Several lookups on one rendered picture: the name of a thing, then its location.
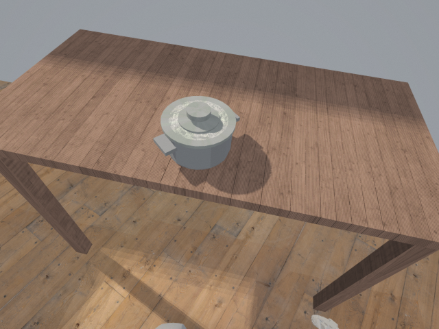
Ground table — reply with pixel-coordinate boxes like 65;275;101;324
0;29;439;312

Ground lid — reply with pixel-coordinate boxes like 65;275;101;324
161;96;236;149

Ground pot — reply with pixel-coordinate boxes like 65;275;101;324
153;113;240;170

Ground knob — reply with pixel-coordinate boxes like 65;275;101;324
187;101;211;122

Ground robot right hand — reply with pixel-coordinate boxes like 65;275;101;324
311;315;339;329

